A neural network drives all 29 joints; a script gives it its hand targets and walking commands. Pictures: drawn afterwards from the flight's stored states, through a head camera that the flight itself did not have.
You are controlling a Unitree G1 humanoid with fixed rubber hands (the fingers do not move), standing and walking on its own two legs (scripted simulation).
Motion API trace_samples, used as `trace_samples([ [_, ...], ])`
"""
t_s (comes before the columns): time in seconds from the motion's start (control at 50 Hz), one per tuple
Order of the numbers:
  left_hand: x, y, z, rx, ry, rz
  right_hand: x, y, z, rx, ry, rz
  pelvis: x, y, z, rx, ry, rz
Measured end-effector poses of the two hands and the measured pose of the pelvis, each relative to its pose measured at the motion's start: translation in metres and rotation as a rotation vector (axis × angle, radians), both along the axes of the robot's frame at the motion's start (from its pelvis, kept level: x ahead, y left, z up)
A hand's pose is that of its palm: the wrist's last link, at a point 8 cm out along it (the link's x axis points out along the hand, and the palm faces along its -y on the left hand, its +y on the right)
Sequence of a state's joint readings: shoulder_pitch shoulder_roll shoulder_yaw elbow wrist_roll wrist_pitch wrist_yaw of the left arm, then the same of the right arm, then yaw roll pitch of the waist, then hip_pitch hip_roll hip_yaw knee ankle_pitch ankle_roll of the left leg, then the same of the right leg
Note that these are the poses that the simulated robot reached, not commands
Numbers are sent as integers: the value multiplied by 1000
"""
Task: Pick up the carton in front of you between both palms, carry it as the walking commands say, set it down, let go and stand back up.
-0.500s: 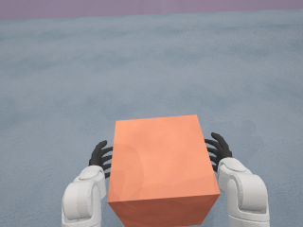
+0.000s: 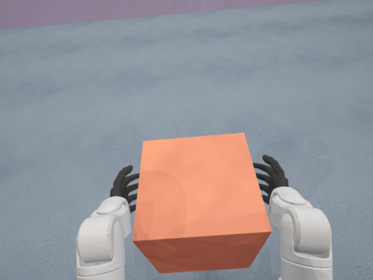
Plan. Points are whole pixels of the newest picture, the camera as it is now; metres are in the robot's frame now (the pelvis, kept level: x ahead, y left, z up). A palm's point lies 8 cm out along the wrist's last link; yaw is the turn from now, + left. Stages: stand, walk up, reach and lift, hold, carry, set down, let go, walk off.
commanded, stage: carry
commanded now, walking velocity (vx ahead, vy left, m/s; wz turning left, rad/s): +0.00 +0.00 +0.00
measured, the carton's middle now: (199, 207) +0.28 -0.01 +0.02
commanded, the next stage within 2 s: hold in 1.60 s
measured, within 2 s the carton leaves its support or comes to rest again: neither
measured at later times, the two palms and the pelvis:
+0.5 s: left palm (120, 185) +0.32 +0.16 +0.07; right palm (261, 177) +0.31 -0.14 +0.08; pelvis +0.05 +0.02 -0.01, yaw -1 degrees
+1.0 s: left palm (122, 209) +0.28 +0.16 +0.03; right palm (259, 200) +0.29 -0.14 +0.04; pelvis +0.01 +0.02 +0.00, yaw -1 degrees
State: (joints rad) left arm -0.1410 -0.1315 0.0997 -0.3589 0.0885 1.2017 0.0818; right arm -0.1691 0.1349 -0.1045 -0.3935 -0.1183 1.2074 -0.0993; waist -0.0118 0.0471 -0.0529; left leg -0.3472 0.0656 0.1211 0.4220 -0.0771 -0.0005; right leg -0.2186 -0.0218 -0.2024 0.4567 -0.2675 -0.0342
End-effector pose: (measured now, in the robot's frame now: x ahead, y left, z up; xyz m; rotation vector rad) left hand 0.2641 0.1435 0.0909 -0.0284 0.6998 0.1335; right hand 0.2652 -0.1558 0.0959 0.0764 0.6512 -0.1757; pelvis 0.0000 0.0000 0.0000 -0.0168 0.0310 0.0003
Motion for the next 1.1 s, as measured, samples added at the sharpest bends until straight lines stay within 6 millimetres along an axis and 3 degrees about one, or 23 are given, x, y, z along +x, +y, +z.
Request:
trace_samples([
  [0.14, 34, 14, -6, -36, 31, 17, 41, 15, 6, -44, 31, 24, 44, 8, -1, 24, 10, -18],
  [0.32, 55, 18, -12, -7, 59, 3, 55, 18, -11, -14, 58, 9, 57, 17, -4, 21, 23, -25],
  [0.6, 44, 14, -29, 13, 70, -29, 41, 14, -26, -37, 71, 7, 50, 17, -6, 17, 10, -25],
  [0.86, 21, 17, -49, 46, 61, -39, 21, 17, -47, -67, 63, 43, 23, 17, -3, 11, -7, -23],
  [1.1, 25, 15, -70, 67, 37, -62, 25, 16, -66, -101, 41, 61, 4, 16, -3, 11, -4, -22],
])
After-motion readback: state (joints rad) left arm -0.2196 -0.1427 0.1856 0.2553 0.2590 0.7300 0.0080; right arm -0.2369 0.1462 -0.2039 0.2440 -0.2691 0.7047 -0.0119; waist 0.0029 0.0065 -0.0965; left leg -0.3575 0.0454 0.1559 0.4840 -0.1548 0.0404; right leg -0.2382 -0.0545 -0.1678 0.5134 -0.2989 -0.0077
